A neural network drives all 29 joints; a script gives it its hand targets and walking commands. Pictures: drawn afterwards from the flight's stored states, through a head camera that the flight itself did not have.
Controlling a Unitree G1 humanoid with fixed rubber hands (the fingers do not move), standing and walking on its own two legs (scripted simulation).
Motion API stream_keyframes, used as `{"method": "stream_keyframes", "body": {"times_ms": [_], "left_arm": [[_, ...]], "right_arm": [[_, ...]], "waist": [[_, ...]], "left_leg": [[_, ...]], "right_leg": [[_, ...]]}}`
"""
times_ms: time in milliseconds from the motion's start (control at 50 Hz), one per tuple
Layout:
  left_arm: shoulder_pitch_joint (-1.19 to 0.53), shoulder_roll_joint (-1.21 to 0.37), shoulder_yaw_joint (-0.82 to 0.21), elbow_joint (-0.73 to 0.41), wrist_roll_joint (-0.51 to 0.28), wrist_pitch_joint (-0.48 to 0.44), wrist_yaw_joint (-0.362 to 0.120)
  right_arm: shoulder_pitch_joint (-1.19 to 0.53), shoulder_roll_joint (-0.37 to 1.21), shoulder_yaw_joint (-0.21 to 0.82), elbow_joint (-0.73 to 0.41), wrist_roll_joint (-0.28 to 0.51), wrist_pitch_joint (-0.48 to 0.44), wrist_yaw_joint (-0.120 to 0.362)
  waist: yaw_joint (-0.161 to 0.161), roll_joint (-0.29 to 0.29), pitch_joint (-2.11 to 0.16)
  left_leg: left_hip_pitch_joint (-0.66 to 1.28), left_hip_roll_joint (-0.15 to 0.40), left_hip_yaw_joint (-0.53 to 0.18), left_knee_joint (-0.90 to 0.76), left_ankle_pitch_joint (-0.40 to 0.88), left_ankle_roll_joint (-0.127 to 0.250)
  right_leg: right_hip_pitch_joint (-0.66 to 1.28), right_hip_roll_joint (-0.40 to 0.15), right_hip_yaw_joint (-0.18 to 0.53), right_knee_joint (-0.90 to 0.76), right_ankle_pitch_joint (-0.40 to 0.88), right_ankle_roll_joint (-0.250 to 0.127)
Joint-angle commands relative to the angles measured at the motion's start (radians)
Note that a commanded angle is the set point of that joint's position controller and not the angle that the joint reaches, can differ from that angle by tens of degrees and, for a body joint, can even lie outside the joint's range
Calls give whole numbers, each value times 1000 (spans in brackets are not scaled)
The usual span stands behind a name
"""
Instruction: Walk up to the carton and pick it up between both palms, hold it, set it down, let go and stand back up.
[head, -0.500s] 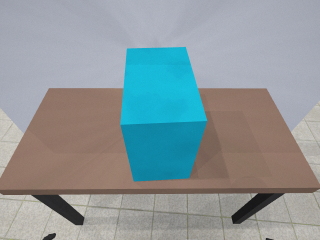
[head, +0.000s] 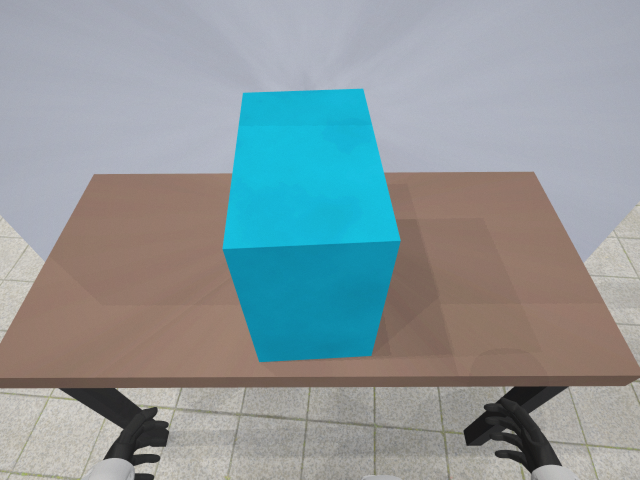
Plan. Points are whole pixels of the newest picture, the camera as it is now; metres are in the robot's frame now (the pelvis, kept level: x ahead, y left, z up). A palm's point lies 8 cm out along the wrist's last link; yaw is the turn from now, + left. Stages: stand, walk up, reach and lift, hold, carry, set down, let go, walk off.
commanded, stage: reach and lift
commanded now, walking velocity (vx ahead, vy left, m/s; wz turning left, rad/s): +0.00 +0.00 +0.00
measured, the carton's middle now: (309, 229) +0.45 +0.01 +0.03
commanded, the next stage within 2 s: none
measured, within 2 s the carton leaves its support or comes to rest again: neither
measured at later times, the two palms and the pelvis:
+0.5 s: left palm out of the picture +0.14 +0.24 -0.04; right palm (527, 477) +0.14 -0.23 -0.04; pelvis -0.04 +0.00 +0.01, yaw +0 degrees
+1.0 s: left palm (119, 451) +0.17 +0.22 +0.00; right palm (503, 429) +0.18 -0.20 +0.00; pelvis -0.03 +0.00 +0.01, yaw +0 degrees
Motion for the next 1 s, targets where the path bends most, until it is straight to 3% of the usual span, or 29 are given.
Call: {"method": "stream_keyframes", "body": {"times_ms": [0, 80, 180, 320, 420, 560, 700, 760, 900, 980], "left_arm": [[-21, 124, 151, -211, -22, -128, 33], [30, 101, 110, -198, -47, -180, 44], [50, 91, 79, -209, -67, -239, 59], [32, 59, 47, -189, -67, -318, 70], [26, 42, 39, -155, -74, -372, 66], [-2, 46, 35, -149, -109, -437, 53], [-33, 85, 43, -188, -187, -487, 45], [-43, 96, 38, -210, -216, -506, 44], [-34, 72, 15, -271, -232, -550, 47], [-12, 53, -7, -306, -251, -580, 52]], "right_arm": [[143, -97, -81, -150, -19, -79, -6], [165, -86, -88, -135, -22, -102, 6], [134, -81, -113, -207, -29, -125, 15], [115, -48, -101, -324, -16, -117, 18], [121, -3, -68, -354, 7, -102, 12], [118, 57, -28, -420, 24, -86, -11], [105, 134, 7, -552, 31, -67, -46], [102, 159, 22, -589, 33, -54, -55], [86, 162, 50, -630, 63, -47, -56], [84, 170, 68, -670, 95, -71, -54]], "waist": [[-6, -54, -264], [-7, -24, -256], [9, -16, -267], [39, 54, -261], [52, 80, -245], [60, 58, -212], [74, -45, -222], [74, -64, -224], [73, -5, -247], [69, -8, -274]], "left_leg": [[29, 45, -3, -208, 378, -40], [70, 65, -14, -251, 392, -47], [34, 72, -10, -322, 265, -44], [-330, 138, -28, -506, -74, 28], [-471, 154, -24, -551, -159, 58], [-478, 131, -9, -528, -149, 70], [-322, 70, 19, -422, -36, 62], [-248, 56, 20, -398, 1, 52], [-287, 86, -9, -444, -19, 44], [-243, 82, -15, -427, 45, 25]], "right_leg": [[236, -43, -81, -190, 527, -1], [220, -22, -92, -234, 408, -20], [263, -10, -86, -267, 289, -22], [585, 41, -79, -173, 273, 35], [710, 47, -56, -141, 245, 50], [711, 28, -15, -160, 140, 48], [532, -36, 42, -266, -37, 28], [453, -55, 47, -306, -74, 20], [528, -33, 9, -273, 42, 24], [510, -33, -2, -279, 107, 18]]}}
